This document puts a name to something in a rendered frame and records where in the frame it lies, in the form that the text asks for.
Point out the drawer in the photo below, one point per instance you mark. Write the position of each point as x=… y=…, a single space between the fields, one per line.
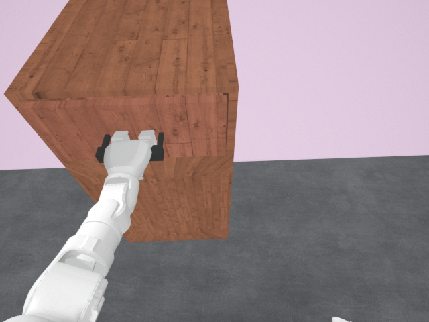
x=193 y=124

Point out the robot left hand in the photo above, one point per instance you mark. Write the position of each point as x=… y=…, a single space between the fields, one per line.
x=123 y=155

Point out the left robot upper arm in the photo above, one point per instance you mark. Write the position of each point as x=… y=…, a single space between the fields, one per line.
x=67 y=294

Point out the cabinet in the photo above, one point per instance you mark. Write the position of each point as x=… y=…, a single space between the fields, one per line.
x=109 y=48

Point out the handle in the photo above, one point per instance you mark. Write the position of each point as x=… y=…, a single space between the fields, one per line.
x=156 y=155

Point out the left robot forearm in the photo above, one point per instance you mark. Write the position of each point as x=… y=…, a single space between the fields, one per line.
x=93 y=246

